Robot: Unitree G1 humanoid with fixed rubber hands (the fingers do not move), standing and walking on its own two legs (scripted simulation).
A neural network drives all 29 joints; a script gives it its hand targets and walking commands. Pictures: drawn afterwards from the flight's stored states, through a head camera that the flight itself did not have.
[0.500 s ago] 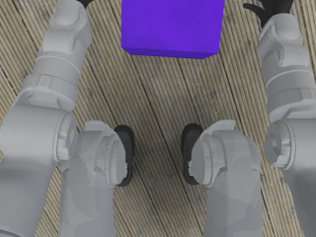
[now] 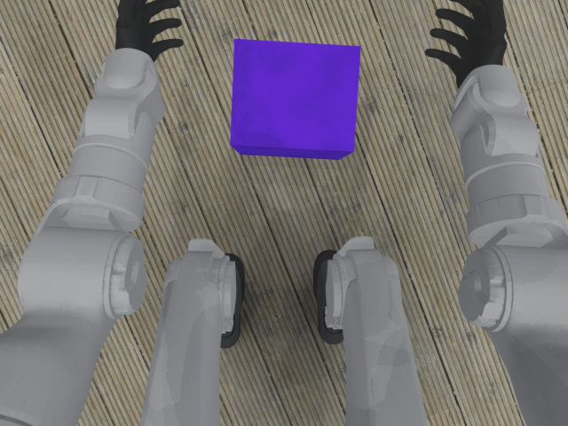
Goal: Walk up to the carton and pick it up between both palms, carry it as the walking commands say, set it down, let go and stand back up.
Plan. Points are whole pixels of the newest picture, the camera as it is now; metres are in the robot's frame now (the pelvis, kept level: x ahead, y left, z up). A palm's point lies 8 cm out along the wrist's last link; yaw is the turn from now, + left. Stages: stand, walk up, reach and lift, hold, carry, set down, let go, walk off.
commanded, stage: set down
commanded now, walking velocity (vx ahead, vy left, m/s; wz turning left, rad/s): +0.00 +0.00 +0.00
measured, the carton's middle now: (293, 106) +0.54 -0.03 -0.39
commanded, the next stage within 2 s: let go in 0.72 s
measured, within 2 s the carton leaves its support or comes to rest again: neither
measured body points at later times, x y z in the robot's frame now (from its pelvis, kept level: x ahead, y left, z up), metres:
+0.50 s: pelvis +0.03 +0.00 +0.14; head +0.33 -0.01 +0.48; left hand +0.55 +0.16 +0.04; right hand +0.53 -0.24 +0.04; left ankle +0.10 +0.12 -0.43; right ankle +0.11 -0.11 -0.43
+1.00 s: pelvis +0.06 +0.00 +0.23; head +0.34 -0.02 +0.58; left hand +0.50 +0.17 +0.10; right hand +0.48 -0.24 +0.10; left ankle +0.10 +0.12 -0.43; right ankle +0.11 -0.11 -0.43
